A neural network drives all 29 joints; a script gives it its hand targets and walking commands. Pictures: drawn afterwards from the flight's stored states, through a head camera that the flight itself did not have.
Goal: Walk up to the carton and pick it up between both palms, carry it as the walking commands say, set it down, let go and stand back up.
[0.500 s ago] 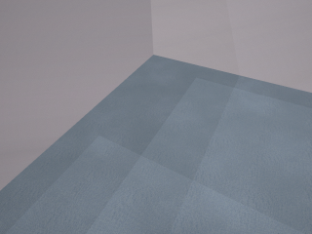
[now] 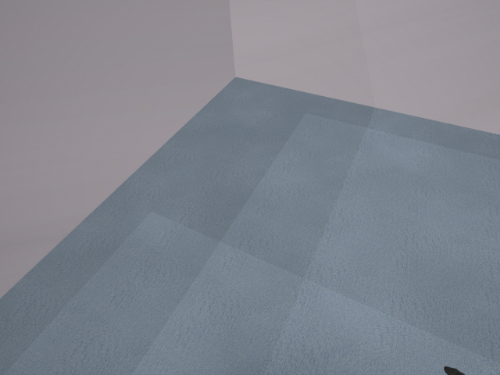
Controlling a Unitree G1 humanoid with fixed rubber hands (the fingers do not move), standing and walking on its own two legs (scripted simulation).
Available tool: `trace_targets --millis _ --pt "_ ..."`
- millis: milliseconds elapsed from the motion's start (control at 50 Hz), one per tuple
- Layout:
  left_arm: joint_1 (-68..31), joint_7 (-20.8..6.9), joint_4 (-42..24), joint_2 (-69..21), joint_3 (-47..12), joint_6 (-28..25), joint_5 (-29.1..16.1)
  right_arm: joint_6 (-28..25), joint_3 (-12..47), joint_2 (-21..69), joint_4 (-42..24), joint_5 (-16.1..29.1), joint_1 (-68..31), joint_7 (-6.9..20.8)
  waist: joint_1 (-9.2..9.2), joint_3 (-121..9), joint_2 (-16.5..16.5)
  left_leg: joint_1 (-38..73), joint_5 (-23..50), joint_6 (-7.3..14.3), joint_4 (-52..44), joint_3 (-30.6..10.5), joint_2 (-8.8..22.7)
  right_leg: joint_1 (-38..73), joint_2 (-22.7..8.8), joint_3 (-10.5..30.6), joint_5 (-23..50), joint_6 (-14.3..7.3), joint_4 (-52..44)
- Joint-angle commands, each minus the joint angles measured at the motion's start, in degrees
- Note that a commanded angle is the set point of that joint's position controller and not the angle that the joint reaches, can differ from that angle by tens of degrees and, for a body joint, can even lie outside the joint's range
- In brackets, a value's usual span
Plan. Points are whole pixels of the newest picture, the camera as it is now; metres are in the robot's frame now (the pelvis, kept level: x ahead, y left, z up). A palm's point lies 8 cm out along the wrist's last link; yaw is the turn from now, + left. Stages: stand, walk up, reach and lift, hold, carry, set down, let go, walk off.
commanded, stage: walk up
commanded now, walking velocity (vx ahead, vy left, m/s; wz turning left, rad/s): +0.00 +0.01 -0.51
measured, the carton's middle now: out of the picture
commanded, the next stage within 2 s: none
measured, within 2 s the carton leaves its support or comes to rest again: neither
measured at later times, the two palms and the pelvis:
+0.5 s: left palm (120, 374) +0.17 +0.27 -0.12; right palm out of the picture -0.07 -0.23 -0.09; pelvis -0.03 +0.05 +0.01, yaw -17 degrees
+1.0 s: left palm out of the picture +0.14 +0.21 -0.10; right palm out of the picture -0.11 -0.27 -0.11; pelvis -0.07 +0.03 +0.00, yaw -34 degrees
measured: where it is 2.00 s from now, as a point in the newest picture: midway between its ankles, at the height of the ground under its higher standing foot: outside the picture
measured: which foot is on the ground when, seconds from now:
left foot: down 0.00-0.72, up 0.74-1.00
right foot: down 0.00-0.28, up 0.30-0.70, down 0.72-1.00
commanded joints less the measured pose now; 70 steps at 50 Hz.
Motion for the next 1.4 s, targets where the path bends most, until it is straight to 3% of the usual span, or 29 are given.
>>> trace_targets --millis 0,80,120,160,220,240,260,280,300,340,420,520,620,680,700,720,740,760,780,820,1020,1100,1120,1140,1160,1180,1220,1260,1380 --pt "1.6 0.1 -5.3 6.9 2.1 0.9 0.0 0.8 -2.2 -7.0 -5.7 0.4 2.2 -0.6 -1.61 -6.0 0.3 0.0 6.7 0.5 3.1 -2.1 7.5 -3.3 -7.4 9.1 19.6 -3.4 2.3" --pt "5.4 0.7 -7.9 8.2 2.5 1.2 0.6 1.1 -1.9 -3.5 -9.3 0.7 1.9 -0.3 -0.53 -5.0 -9.3 -7.2 -8.4 -1.3 11.4 1.0 1.7 -2.6 -12.1 21.2 19.2 -7.1 -5.4" --pt "6.8 1.3 -8.8 9.1 3.2 1.3 0.7 0.9 -1.5 -1.5 -10.8 0.6 2.8 -0.5 0.37 -5.8 -13.3 -14.8 -14.9 -2.6 21.4 -1.5 -1.2 2.7 -15.6 27.8 24.3 -10.4 -8.2" --pt "4.6 1.7 -10.3 7.3 3.4 1.3 0.6 0.4 -1.6 -1.2 -10.6 0.5 5.9 -0.5 -1.69 -7.3 -9.5 -14.4 -13.1 -2.6 21.2 -4.3 -0.4 3.5 -14.0 24.6 27.1 -10.0 -5.8" --pt "1.4 1.6 -12.1 4.9 3.2 1.8 0.9 -0.2 -1.3 0.7 -10.8 1.0 10.5 -0.7 -3.96 -7.7 -8.5 -4.1 -8.1 -1.8 7.1 -2.8 -1.3 -1.9 -10.1 19.5 21.4 -7.2 -4.7" --pt "0.6 1.3 -13.3 3.5 2.4 1.6 0.7 -0.5 -1.3 0.5 -10.9 0.8 12.5 -0.9 -5.73 -7.7 -5.1 3.4 -1.3 -0.8 -3.7 -2.8 0.3 -7.1 -7.2 15.7 14.9 -5.0 -1.0" --pt "0.8 1.1 -14.9 0.0 1.4 1.3 0.7 -0.7 -2.2 -2.8 -10.8 0.3 14.5 -1.3 -6.23 -6.3 4.9 10.1 1.2 1.3 -14.3 -11.2 9.5 -15.8 -1.4 9.0 4.4 -1.9 9.7" --pt "1.9 1.3 -16.8 -3.0 0.9 1.4 1.5 -0.4 -3.4 -8.8 -12.1 0.0 13.4 -1.3 -4.63 -5.1 17.1 9.0 14.8 7.6 -15.7 -24.1 24.4 -24.2 3.9 0.2 -16.1 1.5 20.4" --pt "0.7 1.4 -16.3 -0.3 2.3 1.9 1.0 -0.4 -3.2 -8.8 -12.7 0.1 13.1 -0.6 -4.66 -5.5 10.5 3.1 20.7 11.8 -11.6 -22.5 26.2 -21.2 -1.6 0.0 -19.7 3.2 31.2" --pt "2.8 0.6 -15.0 -0.4 2.3 2.3 0.7 -0.8 -2.4 -3.9 -12.8 -0.2 9.6 -0.6 -2.18 -2.2 4.8 -1.7 17.3 10.3 -10.4 -13.5 20.5 -18.5 -2.5 -0.1 -14.3 3.2 39.3" --pt "2.2 -0.9 -15.1 -1.4 1.4 2.9 0.2 -1.4 -1.9 -0.6 -13.0 -1.0 9.8 -0.8 -3.0 -1.3 9.0 1.5 20.2 8.0 -8.4 -3.6 15.0 -17.6 -2.6 -4.0 -9.5 4.8 39.7" --pt "-2.5 -1.4 -17.2 -2.6 0.7 2.8 -0.3 -1.4 -2.7 -3.1 -12.0 -1.7 16.2 -0.4 -5.38 -2.9 12.3 8.5 28.4 6.5 -5.2 -2.0 17.2 -15.1 -2.9 -6.0 -11.6 5.3 23.4" --pt "-1.0 -0.9 -17.1 -1.9 0.7 1.5 -0.5 -0.2 -3.1 -3.7 -10.9 -1.5 14.4 -0.1 -4.22 -5.1 12.7 9.5 28.6 6.4 -3.6 0.4 16.4 -6.7 -1.0 -9.3 -12.7 3.6 9.3" --pt "6.2 -0.3 -14.1 -0.1 1.9 0.7 0.7 0.2 -2.4 -2.4 -11.3 -0.3 12.2 0.3 -0.07 -5.5 6.6 0.3 16.3 2.4 3.7 3.5 13.9 5.9 -3.3 -7.6 -0.3 1.0 -6.2" --pt "8.5 -0.2 -13.6 3.5 2.8 0.1 1.6 0.1 -1.6 -0.1 -12.4 -0.1 12.3 0.8 0.38 -4.6 -3.7 -9.0 3.1 0.5 14.9 5.8 8.7 11.5 -11.6 2.7 10.6 -1.0 -8.7" --pt "9.5 0.0 -14.8 8.7 3.8 0.4 1.7 0.6 -0.8 1.5 -16.2 0.4 8.2 1.0 2.13 -2.4 -18.9 -22.9 -18.7 -3.2 25.7 3.3 1.8 12.1 -21.6 23.5 27.6 -8.3 -9.7" --pt "9.2 0.7 -14.1 8.0 4.1 0.6 0.2 1.0 -1.2 0.6 -16.1 0.8 6.0 0.6 2.1 -3.0 -13.0 -24.8 -19.8 -3.7 33.6 -3.3 2.4 12.2 -21.7 20.0 32.6 -10.9 -8.5" --pt "6.2 0.7 -14.3 6.0 2.8 0.5 -0.8 1.0 -2.1 -0.3 -15.1 0.8 4.8 0.7 1.04 -3.1 -10.4 -24.4 -15.6 -3.8 35.5 -4.7 3.7 9.5 -20.5 15.0 32.0 -11.6 -7.2" --pt "2.8 0.9 -15.0 4.4 2.5 0.5 -0.7 0.8 -2.2 -0.8 -14.0 0.5 6.2 0.7 -0.91 -2.5 -8.7 -22.5 -11.8 -4.0 34.6 -5.0 3.9 8.0 -17.8 11.7 30.5 -10.3 -6.8" --pt "1.7 1.2 -15.2 3.1 1.9 0.3 -0.1 1.0 -1.9 -0.8 -12.8 0.2 7.1 0.9 -1.34 -2.9 -9.3 -20.7 -8.2 -4.1 33.6 -4.6 3.3 6.4 -14.6 9.8 31.1 -8.5 -6.1" --pt "5.1 0.9 -13.9 4.2 2.4 0.8 0.6 0.6 -0.2 1.5 -14.2 0.9 1.5 0.7 -0.59 -4.7 -10.1 -12.8 -6.5 -3.4 16.2 -2.9 -0.7 2.4 -12.0 15.9 21.7 -7.9 -9.1" --pt "3.7 0.7 -13.3 4.1 2.3 1.0 -0.3 -0.7 -0.2 2.5 -12.5 0.8 6.2 -0.1 -3.04 -6.1 -9.2 -1.6 -0.8 -2.0 -0.4 -1.6 -1.7 -1.5 -9.5 15.7 20.4 -5.4 -5.6" --pt "4.0 0.6 -13.5 2.8 1.7 0.7 -0.4 -1.3 -0.6 1.2 -11.8 0.5 8.5 -0.5 -4.09 -6.8 -6.4 5.7 4.0 -1.0 -6.0 -2.5 1.3 -6.4 -7.7 13.4 13.4 -3.6 -2.1" --pt "5.6 0.4 -14.3 -0.5 0.9 0.4 -0.3 -1.6 -1.2 -2.4 -11.5 -0.2 9.9 -0.8 -3.8 -8.1 3.3 12.0 1.2 0.9 -10.3 -11.6 11.7 -13.2 -4.4 9.4 0.6 -1.5 7.6" --pt "4.5 0.6 -16.9 -2.1 0.3 0.7 0.2 -1.0 -2.2 -8.3 -12.3 -0.6 7.9 -0.7 -4.0 -5.7 20.8 8.4 7.4 8.4 -15.0 -24.2 24.5 -22.3 2.3 0.4 -17.8 1.9 20.3" --pt "4.5 0.8 -15.4 0.6 1.8 1.2 0.2 -0.9 -1.8 -6.6 -12.7 -0.9 6.7 -0.1 -2.56 -3.7 11.8 0.7 10.3 10.3 -13.6 -21.8 23.7 -19.5 -1.5 0.3 -17.8 3.5 30.7" --pt "7.3 -0.1 -13.6 0.4 2.1 1.9 -0.1 -1.1 -1.0 -1.7 -13.5 -0.8 1.8 -0.2 -0.43 -3.1 7.2 -5.0 8.4 8.7 -11.7 -11.2 16.9 -15.6 -1.7 0.0 -11.2 3.7 39.4" --pt "7.1 -0.9 -13.3 0.3 1.9 2.2 0.0 -1.5 -0.9 -0.4 -13.3 -1.3 1.8 -0.7 -0.86 -3.3 9.7 -2.7 11.6 7.3 -10.2 -5.8 14.0 -15.9 -1.6 -2.4 -8.5 4.2 39.8" --pt "0.5 -1.2 -14.5 -1.2 0.4 2.1 -0.2 -1.5 -2.0 -2.8 -10.8 -2.1 10.5 -0.2 -3.92 -5.1 12.3 6.1 23.5 8.0 -6.8 -2.6 15.1 -15.1 -2.6 -6.0 -13.1 4.8 23.7"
